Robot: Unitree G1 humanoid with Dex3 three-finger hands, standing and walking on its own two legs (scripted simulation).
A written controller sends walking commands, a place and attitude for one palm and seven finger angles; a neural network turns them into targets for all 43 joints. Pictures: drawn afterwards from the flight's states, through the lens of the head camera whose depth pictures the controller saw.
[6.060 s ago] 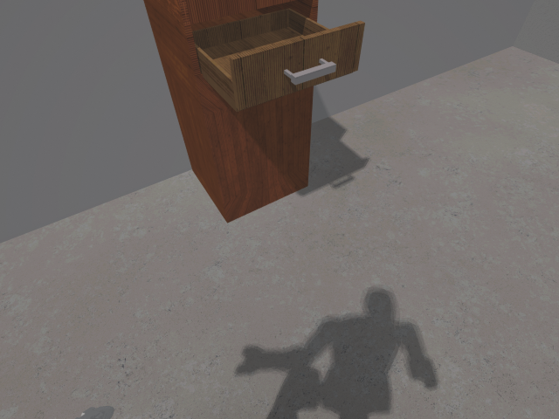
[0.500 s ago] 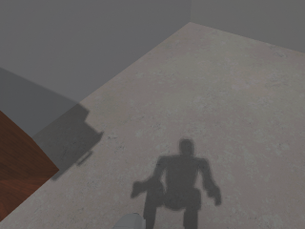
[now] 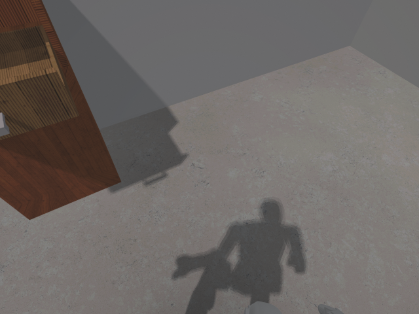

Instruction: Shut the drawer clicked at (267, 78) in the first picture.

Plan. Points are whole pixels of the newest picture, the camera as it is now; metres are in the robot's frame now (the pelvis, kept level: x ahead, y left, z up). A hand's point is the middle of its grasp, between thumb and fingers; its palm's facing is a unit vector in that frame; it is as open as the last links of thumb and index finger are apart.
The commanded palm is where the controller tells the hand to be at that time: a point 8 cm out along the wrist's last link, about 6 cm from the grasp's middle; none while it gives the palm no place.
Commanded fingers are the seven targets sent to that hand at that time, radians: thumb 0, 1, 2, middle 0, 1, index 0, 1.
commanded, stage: turn to face it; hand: left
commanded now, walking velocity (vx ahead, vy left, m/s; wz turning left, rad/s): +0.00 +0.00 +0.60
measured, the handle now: out of the picture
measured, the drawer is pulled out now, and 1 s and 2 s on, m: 0.26 0.26 0.26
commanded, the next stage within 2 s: take the last steps up to it in 0.94 s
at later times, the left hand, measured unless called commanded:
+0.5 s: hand out of the picture +0.00 +0.17 -0.14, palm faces +0.32 -0.91 -0.27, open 7.4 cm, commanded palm none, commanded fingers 0.00 0.90 0.90 -0.20 -0.30 -0.20 -0.30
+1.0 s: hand out of the picture -0.09 +0.22 -0.16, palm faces +0.54 -0.81 -0.25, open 7.4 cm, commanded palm none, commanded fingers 0.00 0.90 0.90 -0.20 -0.30 -0.20 -0.30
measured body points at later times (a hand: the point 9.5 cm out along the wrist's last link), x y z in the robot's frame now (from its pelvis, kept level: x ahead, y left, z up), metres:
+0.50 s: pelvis -0.01 -0.04 +0.00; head +0.03 -0.06 +0.45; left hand -0.02 +0.21 -0.12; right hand +0.13 -0.28 -0.15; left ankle -0.08 +0.10 -0.66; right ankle +0.01 -0.14 -0.74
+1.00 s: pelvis -0.04 +0.01 +0.01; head -0.02 +0.03 +0.46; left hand -0.12 +0.27 -0.14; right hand +0.15 -0.15 -0.13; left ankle -0.08 +0.08 -0.74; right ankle +0.03 -0.13 -0.68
